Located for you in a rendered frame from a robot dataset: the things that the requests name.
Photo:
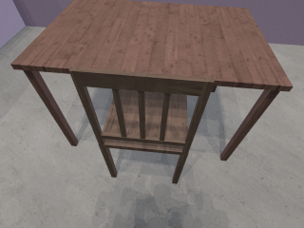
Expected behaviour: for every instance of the table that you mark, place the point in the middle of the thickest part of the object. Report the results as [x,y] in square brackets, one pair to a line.
[224,43]

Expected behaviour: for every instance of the chair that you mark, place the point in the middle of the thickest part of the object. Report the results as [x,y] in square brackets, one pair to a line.
[148,111]

